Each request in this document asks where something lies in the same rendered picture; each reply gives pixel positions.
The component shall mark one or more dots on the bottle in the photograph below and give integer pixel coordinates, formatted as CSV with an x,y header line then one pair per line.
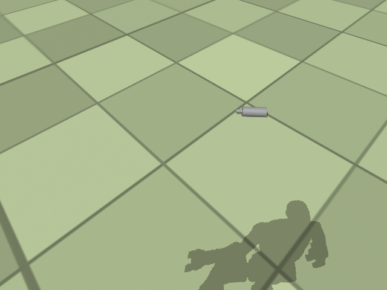
x,y
252,111

